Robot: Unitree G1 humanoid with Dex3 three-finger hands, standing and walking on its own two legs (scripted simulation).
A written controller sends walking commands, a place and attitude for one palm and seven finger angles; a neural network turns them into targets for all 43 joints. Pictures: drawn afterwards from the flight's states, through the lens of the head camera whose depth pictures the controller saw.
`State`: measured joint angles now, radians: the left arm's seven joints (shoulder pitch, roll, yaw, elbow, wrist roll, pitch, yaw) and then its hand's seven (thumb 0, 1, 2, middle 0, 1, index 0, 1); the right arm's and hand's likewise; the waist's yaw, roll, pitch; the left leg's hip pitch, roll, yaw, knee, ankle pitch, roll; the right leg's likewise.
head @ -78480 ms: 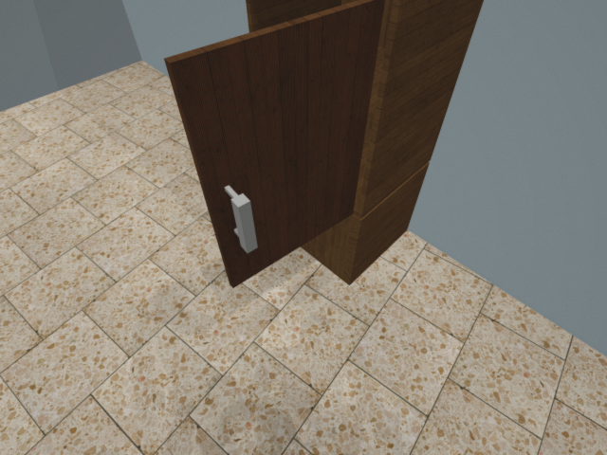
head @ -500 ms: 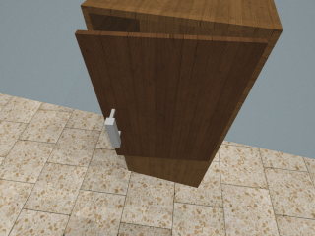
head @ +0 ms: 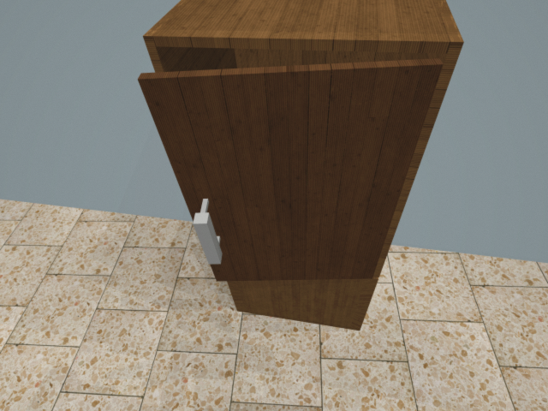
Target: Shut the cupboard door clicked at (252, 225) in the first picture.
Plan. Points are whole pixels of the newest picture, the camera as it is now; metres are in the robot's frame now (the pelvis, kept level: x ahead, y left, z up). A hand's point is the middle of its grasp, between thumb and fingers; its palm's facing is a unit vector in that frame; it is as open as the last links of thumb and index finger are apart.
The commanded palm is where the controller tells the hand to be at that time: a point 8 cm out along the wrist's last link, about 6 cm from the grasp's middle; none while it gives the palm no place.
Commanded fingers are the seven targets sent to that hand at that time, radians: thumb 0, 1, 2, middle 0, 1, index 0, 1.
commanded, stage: come to a stop and stand still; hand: left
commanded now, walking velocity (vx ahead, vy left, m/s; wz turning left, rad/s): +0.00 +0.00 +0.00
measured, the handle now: (210, 231) +0.47 +0.18 -0.07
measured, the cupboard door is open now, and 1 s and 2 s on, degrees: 10 10 10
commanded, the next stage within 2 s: look again from close up in 0.04 s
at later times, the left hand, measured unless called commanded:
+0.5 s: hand out of the picture +0.03 +0.15 -0.16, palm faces +0.01 -0.97 -0.23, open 7.3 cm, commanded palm none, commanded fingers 0.00 0.90 0.90 -0.20 -0.30 -0.20 -0.30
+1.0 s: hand (194, 355) +0.20 +0.14 -0.02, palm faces +0.21 -0.98 +0.01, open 7.0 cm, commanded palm +0.12 +0.18 -0.07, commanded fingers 0.00 0.90 0.90 -0.42 -0.54 -0.42 -0.54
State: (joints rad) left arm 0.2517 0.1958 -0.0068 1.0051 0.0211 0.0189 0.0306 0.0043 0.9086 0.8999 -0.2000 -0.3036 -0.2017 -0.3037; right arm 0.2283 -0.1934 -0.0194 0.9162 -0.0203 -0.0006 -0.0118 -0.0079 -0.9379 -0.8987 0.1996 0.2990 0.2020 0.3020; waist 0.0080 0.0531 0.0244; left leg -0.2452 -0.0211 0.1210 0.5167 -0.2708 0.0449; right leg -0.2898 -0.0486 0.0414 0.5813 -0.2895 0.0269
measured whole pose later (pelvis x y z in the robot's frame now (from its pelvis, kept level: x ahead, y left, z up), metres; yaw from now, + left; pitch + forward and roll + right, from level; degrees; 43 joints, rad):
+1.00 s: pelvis +0.00 -0.05 -0.04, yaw +5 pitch +8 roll +2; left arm 0.32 0.12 0.10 0.27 -0.22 -0.48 -0.11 0.01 0.91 0.90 -0.27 -0.38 -0.27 -0.38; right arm 0.23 -0.26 -0.07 0.73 -0.01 -0.32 -0.03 0.01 -0.90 -0.90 0.20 0.30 0.20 0.30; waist -0.02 -0.01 -0.11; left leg -0.60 0.02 0.03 0.83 -0.38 -0.03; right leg -0.61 -0.03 -0.06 0.89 -0.43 -0.04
